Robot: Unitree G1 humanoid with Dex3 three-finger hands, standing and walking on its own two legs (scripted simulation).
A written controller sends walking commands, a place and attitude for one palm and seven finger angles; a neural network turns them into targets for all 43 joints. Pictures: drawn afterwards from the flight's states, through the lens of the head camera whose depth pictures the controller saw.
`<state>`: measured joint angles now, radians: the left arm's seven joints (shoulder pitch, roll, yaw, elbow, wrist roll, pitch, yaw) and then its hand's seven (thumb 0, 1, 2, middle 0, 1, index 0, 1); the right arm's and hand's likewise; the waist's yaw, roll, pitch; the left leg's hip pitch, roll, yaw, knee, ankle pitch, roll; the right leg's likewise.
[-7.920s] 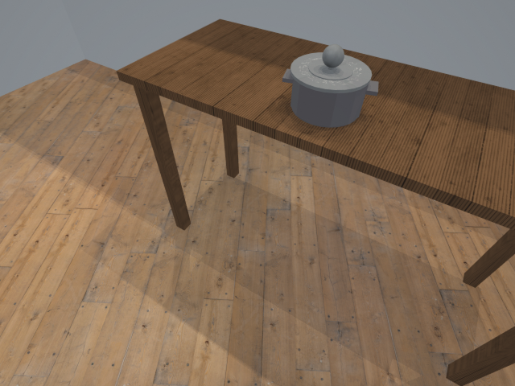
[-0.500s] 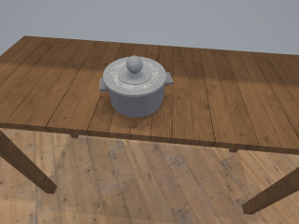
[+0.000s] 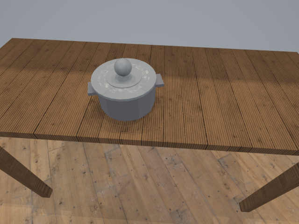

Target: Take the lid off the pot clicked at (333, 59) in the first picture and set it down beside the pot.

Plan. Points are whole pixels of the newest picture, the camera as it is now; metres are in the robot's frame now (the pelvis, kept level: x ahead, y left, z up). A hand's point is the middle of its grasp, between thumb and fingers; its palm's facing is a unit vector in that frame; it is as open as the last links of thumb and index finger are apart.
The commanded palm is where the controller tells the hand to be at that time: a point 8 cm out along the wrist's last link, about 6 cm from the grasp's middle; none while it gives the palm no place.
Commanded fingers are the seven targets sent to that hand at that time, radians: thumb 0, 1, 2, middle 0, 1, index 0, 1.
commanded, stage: look again from close up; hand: left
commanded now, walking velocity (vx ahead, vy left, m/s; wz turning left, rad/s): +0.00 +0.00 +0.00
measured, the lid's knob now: (122, 67) +0.49 +0.11 +0.17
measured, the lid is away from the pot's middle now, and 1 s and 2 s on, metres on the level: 0.00 0.00 0.00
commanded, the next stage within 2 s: lift the closed hand beside the body in 0.60 s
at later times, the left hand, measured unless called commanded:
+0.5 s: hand out of the picture -0.01 +0.15 -0.18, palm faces +0.02 -0.99 -0.15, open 7.3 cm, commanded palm none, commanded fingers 0.00 0.90 0.90 -0.20 -0.30 -0.20 -0.30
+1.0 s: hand (82, 211) +0.16 +0.18 -0.03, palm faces +0.17 -0.95 -0.26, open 5.6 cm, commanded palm +0.10 +0.23 +0.01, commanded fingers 0.00 0.90 0.90 -0.90 -1.07 -0.90 -1.07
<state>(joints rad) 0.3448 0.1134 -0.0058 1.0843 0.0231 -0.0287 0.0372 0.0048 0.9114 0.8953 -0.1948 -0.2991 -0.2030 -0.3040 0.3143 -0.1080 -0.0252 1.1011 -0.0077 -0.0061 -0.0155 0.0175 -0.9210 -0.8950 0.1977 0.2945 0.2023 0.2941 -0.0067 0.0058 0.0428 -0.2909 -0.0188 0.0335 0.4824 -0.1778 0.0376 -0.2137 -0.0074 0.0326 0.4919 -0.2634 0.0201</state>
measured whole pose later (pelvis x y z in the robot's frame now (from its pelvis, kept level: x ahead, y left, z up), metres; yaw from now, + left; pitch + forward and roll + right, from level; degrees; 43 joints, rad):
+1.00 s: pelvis +0.02 +0.00 +0.00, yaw +1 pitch -3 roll +0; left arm 0.56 0.17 0.00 0.09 0.00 -0.04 0.10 0.03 0.94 0.90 -0.50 -0.64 -0.51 -0.64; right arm 0.18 -0.23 -0.03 0.69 0.04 -0.19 -0.02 0.03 -0.92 -0.89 0.20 0.29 0.20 0.29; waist 0.00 0.02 -0.02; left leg -0.21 -0.04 0.02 0.47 -0.21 0.04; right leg -0.14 -0.03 0.02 0.49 -0.30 0.02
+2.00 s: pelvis +0.05 -0.02 +0.00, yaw +2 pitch -3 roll +0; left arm 0.66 0.33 0.27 -0.50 -0.04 -0.10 0.07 0.02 0.89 0.89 -1.30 -1.50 -1.31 -1.50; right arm 0.14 -0.19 0.00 0.59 0.02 -0.13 -0.08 0.02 -0.90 -0.90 0.20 0.30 0.20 0.29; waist 0.08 0.05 0.00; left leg -0.17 0.00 -0.02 0.46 -0.24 0.00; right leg -0.05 0.01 -0.02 0.42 -0.31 -0.01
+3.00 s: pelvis -0.01 +0.00 +0.00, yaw +4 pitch -2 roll -1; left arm -0.05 0.81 0.14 -0.33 0.66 0.06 -0.44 0.00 0.03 1.45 -1.04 -0.56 -1.05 -0.56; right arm 0.10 -0.29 0.04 0.54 0.07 0.04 -0.01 0.02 -0.90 -0.90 0.20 0.30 0.20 0.29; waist 0.08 0.13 0.02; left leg -0.30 -0.04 -0.03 0.47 -0.14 0.04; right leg -0.19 -0.02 -0.04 0.46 -0.24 0.02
